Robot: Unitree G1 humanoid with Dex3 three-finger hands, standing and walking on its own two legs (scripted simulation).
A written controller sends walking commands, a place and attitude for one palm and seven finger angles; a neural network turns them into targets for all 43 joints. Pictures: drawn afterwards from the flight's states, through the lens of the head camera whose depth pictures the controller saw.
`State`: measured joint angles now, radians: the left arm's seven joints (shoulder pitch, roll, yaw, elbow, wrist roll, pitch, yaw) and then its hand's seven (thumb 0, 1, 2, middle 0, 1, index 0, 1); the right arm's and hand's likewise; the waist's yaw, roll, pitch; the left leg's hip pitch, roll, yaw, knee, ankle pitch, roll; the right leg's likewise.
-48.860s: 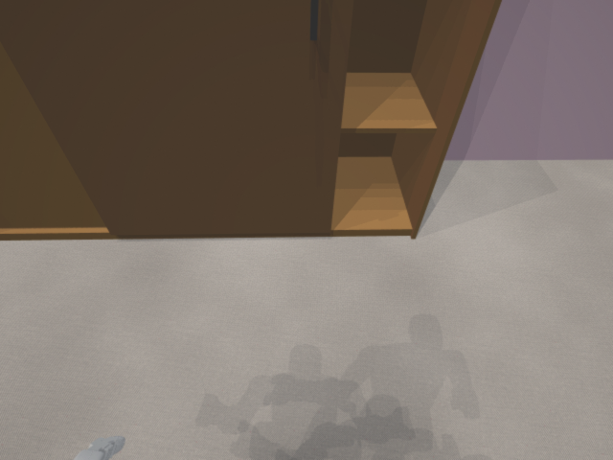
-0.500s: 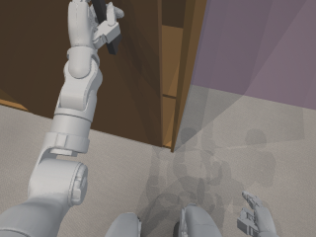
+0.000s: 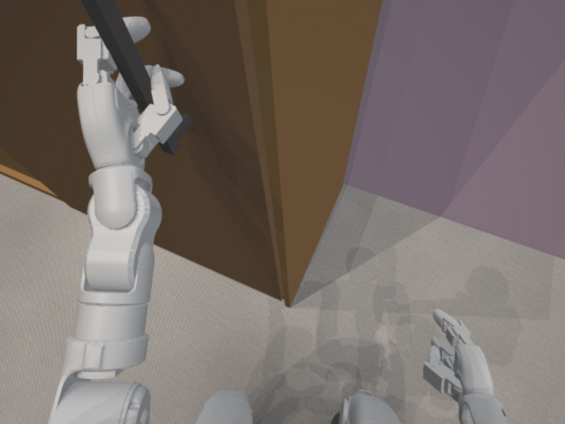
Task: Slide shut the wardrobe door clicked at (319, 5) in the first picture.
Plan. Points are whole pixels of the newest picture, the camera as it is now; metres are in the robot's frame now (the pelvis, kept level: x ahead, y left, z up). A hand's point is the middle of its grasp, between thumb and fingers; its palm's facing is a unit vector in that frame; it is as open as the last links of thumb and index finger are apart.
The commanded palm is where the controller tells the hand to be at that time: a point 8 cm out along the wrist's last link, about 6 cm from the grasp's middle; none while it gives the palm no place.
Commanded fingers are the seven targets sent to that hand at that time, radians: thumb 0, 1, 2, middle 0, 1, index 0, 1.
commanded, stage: step sideways, sliding the door along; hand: left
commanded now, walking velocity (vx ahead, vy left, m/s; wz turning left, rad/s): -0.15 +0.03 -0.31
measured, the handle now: (151, 76) +0.41 +0.24 +0.20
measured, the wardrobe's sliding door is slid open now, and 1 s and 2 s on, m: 0.01 0.00 0.00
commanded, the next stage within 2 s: stop walking and hold the door there in 1.16 s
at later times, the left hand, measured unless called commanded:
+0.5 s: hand (180, 107) +0.38 +0.19 +0.20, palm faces +0.47 -0.88 +0.06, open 6.7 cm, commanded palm +0.32 +0.10 +0.19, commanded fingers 0.00 0.90 0.90 -0.45 -1.40 -0.45 -1.40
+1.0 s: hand (170, 103) +0.38 +0.20 +0.21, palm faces +0.36 -0.93 +0.08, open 6.2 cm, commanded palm +0.33 +0.18 +0.19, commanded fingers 0.00 0.90 0.90 -0.45 -1.40 -0.45 -1.40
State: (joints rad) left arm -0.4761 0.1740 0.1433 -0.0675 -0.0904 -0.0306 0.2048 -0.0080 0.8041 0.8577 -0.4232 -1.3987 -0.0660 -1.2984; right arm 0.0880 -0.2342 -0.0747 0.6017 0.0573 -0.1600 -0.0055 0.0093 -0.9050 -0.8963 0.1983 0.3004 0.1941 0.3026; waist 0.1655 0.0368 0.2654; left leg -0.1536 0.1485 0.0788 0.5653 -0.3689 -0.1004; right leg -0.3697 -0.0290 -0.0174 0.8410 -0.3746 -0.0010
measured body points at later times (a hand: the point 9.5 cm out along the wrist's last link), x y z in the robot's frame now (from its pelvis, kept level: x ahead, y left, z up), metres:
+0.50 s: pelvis +0.13 +0.01 +0.00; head +0.22 +0.02 +0.44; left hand +0.35 +0.24 +0.20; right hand +0.36 -0.16 -0.08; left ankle +0.01 +0.14 -0.72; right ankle +0.17 -0.12 -0.68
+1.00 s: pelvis +0.24 +0.06 +0.02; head +0.22 +0.06 +0.47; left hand +0.35 +0.25 +0.20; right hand +0.47 -0.11 -0.03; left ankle +0.10 +0.16 -0.68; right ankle +0.27 -0.04 -0.71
